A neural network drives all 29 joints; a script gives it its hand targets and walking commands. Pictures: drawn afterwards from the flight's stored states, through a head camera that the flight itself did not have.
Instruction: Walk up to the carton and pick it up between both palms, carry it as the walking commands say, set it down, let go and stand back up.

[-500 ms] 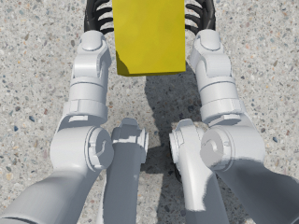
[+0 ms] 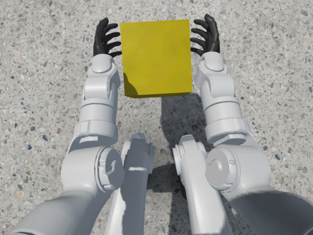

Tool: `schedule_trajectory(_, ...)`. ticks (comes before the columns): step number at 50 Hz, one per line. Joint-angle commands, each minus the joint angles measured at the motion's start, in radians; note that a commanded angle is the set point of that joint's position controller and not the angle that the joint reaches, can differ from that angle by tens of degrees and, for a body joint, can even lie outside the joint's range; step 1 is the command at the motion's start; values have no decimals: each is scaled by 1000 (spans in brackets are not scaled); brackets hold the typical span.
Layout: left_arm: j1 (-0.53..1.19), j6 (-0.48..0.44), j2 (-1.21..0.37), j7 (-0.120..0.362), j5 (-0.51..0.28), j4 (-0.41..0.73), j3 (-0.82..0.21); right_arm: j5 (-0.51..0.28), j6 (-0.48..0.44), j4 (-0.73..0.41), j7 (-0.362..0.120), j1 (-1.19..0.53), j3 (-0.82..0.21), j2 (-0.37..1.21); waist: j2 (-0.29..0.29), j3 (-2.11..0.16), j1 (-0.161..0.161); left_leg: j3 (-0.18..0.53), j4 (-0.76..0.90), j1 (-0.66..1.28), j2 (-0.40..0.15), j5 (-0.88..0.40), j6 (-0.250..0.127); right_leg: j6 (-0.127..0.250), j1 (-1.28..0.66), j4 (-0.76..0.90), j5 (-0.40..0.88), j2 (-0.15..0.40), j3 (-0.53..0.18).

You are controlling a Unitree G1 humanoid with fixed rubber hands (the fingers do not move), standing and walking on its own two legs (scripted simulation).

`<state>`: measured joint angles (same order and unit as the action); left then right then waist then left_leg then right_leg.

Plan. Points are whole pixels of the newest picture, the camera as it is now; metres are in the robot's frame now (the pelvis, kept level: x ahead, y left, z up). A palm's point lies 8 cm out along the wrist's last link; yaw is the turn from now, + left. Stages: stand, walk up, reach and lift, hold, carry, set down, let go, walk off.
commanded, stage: reach and lift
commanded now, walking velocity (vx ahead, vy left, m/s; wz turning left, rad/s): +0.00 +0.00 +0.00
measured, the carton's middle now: (156, 66) +0.50 +0.03 -0.17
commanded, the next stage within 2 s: none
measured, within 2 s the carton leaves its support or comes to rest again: neither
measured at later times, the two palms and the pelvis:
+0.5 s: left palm (94, 51) +0.47 +0.15 +0.00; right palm (222, 47) +0.48 -0.08 +0.00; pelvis +0.01 +0.00 +0.05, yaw +0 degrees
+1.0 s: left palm (80, 43) +0.46 +0.15 +0.07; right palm (240, 38) +0.47 -0.09 +0.07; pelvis +0.03 +0.00 +0.12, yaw +1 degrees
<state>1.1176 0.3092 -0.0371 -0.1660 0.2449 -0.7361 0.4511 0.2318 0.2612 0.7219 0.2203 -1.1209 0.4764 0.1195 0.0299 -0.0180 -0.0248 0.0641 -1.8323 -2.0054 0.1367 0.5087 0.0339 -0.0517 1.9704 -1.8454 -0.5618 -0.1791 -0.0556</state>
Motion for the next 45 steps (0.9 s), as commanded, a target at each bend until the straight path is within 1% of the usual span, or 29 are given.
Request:
schedule_trajectory(1,622,-27,-1011,296,-134,-48,-491,-114,12,118,-287,-588,-502,1005,-35,-1053,-21,-95,184,688,38,-252,-8,22,-460,201,214,-39,82)
schedule_trajectory(10,584,-29,-1022,295,-117,-60,-473,-97,10,136,-281,-544,-488,1022,-27,-1023,-24,-91,241,723,38,-227,-11,21,-511,266,198,-38,70)
schedule_trajectory(19,545,-30,-1045,291,-107,-63,-473,-84,8,141,-279,-504,-482,1037,-32,-1004,-22,-81,303,787,38,-215,-11,22,-565,327,185,-36,63)
schedule_trajectory(45,357,-64,-1111,271,-99,-49,-536,-79,-27,121,-291,-322,-519,1056,-48,-915,-10,-26,512,1031,33,-269,-8,28,-746,527,222,-22,37)
